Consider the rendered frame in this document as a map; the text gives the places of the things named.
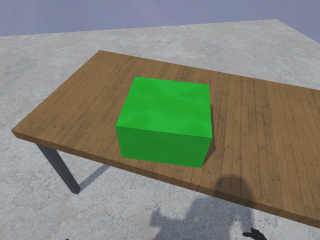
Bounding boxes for robot right hand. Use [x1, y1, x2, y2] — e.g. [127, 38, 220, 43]
[242, 227, 267, 240]

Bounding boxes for carton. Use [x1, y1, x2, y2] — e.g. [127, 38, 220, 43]
[115, 77, 213, 168]

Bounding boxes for table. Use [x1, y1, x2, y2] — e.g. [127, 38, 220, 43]
[11, 50, 320, 229]

